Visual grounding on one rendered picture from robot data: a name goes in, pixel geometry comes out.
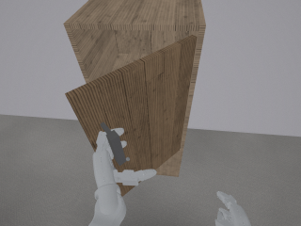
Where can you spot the cupboard door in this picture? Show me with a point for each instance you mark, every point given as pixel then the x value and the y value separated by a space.
pixel 147 98

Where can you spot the left robot hand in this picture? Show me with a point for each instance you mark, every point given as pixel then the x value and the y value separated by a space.
pixel 103 166

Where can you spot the robot left forearm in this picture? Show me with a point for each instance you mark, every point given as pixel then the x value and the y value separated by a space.
pixel 110 208

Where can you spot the handle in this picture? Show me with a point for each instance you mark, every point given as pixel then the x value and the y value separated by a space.
pixel 115 144

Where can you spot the right robot hand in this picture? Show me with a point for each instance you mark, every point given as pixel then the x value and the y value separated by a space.
pixel 235 217

